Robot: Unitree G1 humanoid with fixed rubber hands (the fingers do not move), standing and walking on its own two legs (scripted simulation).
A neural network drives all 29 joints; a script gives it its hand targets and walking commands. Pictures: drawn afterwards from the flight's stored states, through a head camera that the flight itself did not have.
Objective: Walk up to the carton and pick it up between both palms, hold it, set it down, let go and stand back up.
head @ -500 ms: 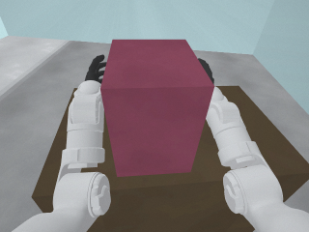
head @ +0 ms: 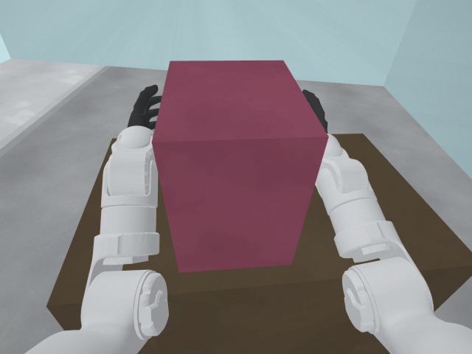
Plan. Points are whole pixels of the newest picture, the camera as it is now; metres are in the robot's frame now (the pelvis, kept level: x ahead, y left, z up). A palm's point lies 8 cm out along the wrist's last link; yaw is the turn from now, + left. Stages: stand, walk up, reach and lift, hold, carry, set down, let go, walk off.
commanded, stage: hold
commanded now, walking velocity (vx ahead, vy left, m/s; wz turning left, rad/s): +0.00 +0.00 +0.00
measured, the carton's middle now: (232, 164) +0.34 +0.00 +0.20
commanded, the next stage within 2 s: none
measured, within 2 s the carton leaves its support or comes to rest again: neither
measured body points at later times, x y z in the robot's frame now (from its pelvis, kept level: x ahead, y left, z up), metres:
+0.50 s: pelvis +0.00 +0.00 +0.00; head -0.08 +0.02 +0.44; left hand +0.38 +0.14 +0.24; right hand +0.38 -0.14 +0.24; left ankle +0.00 +0.11 -0.75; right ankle +0.02 -0.12 -0.75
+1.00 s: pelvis +0.00 +0.00 +0.00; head -0.07 +0.02 +0.44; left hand +0.38 +0.14 +0.24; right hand +0.38 -0.14 +0.24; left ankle +0.00 +0.11 -0.75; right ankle +0.02 -0.12 -0.75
